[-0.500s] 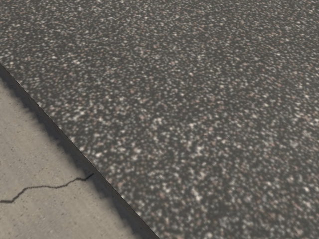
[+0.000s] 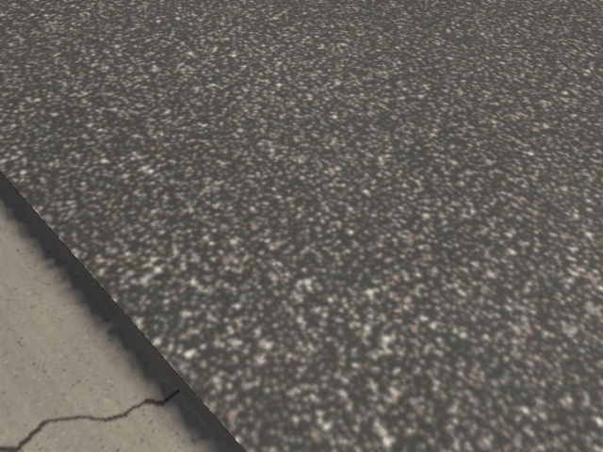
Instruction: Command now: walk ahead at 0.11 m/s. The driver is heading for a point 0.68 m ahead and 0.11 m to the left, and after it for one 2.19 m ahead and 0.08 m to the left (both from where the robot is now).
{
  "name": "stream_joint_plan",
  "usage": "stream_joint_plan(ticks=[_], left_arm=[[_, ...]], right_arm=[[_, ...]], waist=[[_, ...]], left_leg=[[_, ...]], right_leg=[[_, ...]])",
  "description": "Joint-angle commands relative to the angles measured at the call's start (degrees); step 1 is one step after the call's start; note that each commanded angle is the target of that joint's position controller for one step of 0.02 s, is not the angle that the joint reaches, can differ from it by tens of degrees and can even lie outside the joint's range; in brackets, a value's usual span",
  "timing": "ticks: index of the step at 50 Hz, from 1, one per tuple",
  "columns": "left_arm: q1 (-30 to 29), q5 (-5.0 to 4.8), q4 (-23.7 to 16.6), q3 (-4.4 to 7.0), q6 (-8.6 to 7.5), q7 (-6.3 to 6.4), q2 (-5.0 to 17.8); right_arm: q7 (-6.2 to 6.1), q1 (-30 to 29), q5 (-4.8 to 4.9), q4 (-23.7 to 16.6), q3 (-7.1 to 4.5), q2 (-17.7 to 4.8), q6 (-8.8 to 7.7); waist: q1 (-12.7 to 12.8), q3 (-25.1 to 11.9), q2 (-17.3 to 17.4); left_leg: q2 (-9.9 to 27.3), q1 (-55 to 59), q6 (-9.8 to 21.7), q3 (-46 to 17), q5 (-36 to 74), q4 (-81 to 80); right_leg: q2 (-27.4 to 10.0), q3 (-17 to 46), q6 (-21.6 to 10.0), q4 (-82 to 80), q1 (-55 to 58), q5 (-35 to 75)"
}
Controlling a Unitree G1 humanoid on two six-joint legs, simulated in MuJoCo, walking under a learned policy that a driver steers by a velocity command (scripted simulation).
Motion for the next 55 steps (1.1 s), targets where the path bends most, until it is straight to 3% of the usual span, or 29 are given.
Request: stream_joint_plan(ticks=[1,4,6,7,9,10,11,13,17,23,55], left_arm=[[1.9,0.17,-1.6,-0.44,0.17,-0.27,-0.3],[1.7,-1.05,-0.9,-1.03,0.44,0.4,-0.2],[3.1,-1.62,0.0,-1.64,0.73,1.11,-1.0],[4.6,-1.38,1.0,-1.83,0.67,1.3,-0.6],[2.2,-0.01,0.4,-1.49,0.33,1.24,3.0],[-1.3,-0.26,0.3,-1.62,0.48,0.94,2.6],[-3.1,-0.45,-0.3,-1.71,0.62,0.67,1.4],[-1.8,-0.59,0.3,-1.85,0.53,0.84,0.9],[-1.0,-1.0,1.4,-1.65,0.31,1.3,1.6],[-0.7,-0.93,2.5,-1.78,0.68,1.33,1.3],[4.4,-1.15,5.0,-3.06,1.39,1.09,-0.6]], right_arm=[[-1.0,2.3,-0.32,-1.1,0.61,-4.3,-0.36],[-1.28,2.8,-0.15,0.1,1.46,-3.8,-0.35],[-1.48,4.0,0.59,1.1,1.71,-3.5,0.33],[-1.35,4.4,1.04,1.3,1.73,-3.0,0.7],[-0.59,7.3,1.18,0.9,1.06,-2.7,1.06],[-0.56,10.6,0.99,2.5,1.58,0.5,1.6],[-0.81,9.9,0.4,3.3,1.51,-0.1,1.86],[-0.82,7.4,0.39,3.0,1.05,-1.6,1.86],[-0.85,7.9,0.62,3.6,1.08,-1.1,1.69],[-1.12,8.4,0.46,4.6,1.34,-0.3,2.08],[-0.97,12.5,0.61,5.9,2.27,0.8,1.81]], waist=[[1.5,3.2,5.4],[1.3,0.5,7.8],[1.9,-0.6,8.1],[2.5,-0.8,6.6],[-1.4,1.8,0.6],[-2.8,4.5,-3.8],[-1.6,6.2,-3.9],[-0.3,5.8,-1.7],[-0.5,3.3,0.0],[-0.4,4.1,1.6],[-0.6,6.8,2.0]], left_leg=[[15.8,1.9,6.6,-12.3,40.7,-10.2],[12.1,4.5,4.6,-6.9,50.9,-6.2],[11.8,4.7,3.7,-6.7,47.7,-4.0],[11.6,2.4,2.2,-7.6,40.6,-3.7],[7.5,-4.1,-0.2,-7.1,12.1,-6.3],[6.5,-3.0,-0.4,-6.8,5.9,-9.5],[6.2,-1.2,-0.8,-6.9,7.9,-9.8],[6.9,0.7,-0.8,-7.2,15.3,-8.2],[7.5,3.2,-1.2,-7.2,18.6,-8.6],[7.6,3.8,-1.3,-7.2,17.6,-9.5],[8.2,1.3,-2.3,-9.5,12.3,-13.5]], right_leg=[[-1.5,0.3,0.0,4.0,-4.5,1.6],[0.8,-1.9,0.3,-7.8,1.3,6.1],[0.8,-2.4,0.0,-18.5,6.6,15.1],[-0.6,-0.8,-0.5,-23.7,11.4,24.2],[-7.1,5.6,-2.1,-21.8,15.0,40.2],[-7.7,5.3,-3.5,-20.4,11.3,38.9],[-6.8,5.4,-3.1,-20.9,8.8,33.9],[-5.7,4.9,-2.3,-23.1,9.1,32.5],[-5.7,4.7,-2.2,-23.5,11.6,34.0],[-5.6,4.4,-2.1,-24.8,10.7,30.5],[-5.5,3.0,-0.3,-24.9,6.1,20.0]])
Next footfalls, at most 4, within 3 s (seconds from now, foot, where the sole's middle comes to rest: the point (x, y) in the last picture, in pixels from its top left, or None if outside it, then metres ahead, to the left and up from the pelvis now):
0.16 right None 0.06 -0.11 -0.78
1.70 right None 0.15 -0.08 -0.78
2.12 left None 0.20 0.10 -0.78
2.70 left None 0.40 0.18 -0.78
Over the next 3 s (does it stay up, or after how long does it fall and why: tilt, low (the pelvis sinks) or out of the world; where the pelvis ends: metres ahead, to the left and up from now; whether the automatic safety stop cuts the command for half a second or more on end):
stays up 0.41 0.10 0.00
